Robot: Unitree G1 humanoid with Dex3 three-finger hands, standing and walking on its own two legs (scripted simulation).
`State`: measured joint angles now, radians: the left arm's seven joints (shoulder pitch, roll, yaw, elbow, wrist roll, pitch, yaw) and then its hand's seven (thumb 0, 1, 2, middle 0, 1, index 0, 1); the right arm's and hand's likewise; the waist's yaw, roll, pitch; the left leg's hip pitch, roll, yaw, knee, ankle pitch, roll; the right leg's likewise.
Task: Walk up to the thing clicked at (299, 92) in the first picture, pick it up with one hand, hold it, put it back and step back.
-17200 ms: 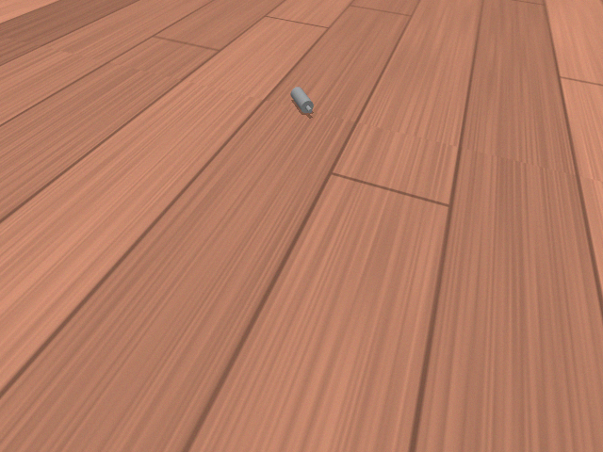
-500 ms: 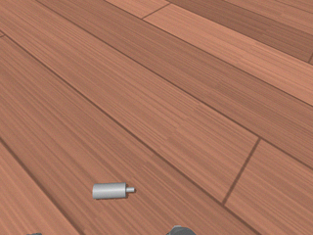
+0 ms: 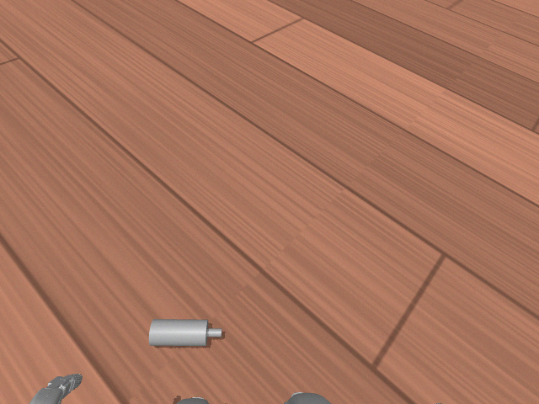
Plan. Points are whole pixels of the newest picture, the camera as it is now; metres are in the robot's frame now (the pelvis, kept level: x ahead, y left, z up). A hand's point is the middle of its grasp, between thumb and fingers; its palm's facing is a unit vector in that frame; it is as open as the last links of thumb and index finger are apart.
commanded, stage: walk up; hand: left
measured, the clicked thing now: (187, 332) +0.40 +0.21 -0.72
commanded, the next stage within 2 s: stand in 1.52 s
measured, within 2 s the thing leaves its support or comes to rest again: neither
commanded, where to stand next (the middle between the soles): +0.01 +0.00 m, yaw +1 degrees
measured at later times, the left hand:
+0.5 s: hand out of the picture +0.05 +0.25 -0.14, palm faces +0.02 -0.93 -0.37, open 7.4 cm
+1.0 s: hand out of the picture +0.03 +0.26 -0.13, palm faces +0.01 -0.94 -0.35, open 7.4 cm
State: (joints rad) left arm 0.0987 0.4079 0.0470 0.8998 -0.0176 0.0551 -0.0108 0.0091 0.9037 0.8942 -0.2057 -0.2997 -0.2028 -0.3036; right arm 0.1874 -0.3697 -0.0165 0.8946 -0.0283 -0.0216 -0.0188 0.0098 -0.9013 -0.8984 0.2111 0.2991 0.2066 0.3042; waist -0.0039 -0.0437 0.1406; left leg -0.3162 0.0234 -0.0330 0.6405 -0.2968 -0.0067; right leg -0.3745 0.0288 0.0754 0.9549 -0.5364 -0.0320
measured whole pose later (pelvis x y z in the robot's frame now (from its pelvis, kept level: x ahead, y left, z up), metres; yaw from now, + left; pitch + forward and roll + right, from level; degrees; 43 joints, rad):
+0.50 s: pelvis -0.03 -0.01 +0.01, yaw +1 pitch -3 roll +0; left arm 0.14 0.37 0.01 1.03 0.00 -0.02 0.00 0.01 0.90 0.89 -0.21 -0.30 -0.20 -0.30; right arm 0.12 -0.35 -0.01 1.02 -0.01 0.02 0.03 0.01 -0.90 -0.90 0.21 0.30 0.20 0.30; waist 0.02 0.01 0.07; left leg -0.21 0.02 -0.05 0.52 -0.26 -0.03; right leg -0.19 -0.04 0.01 0.54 -0.29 0.03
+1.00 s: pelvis -0.03 +0.00 +0.02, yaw +2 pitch -2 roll +0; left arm 0.11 0.36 0.00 1.15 0.01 -0.02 -0.01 0.01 0.90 0.89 -0.21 -0.30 -0.20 -0.30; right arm 0.10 -0.36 -0.01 1.12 -0.01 0.01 0.02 0.01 -0.90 -0.90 0.21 0.30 0.20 0.30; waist 0.01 0.01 0.05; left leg -0.16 0.02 -0.05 0.38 -0.18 -0.03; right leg -0.11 -0.05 0.00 0.35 -0.19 0.04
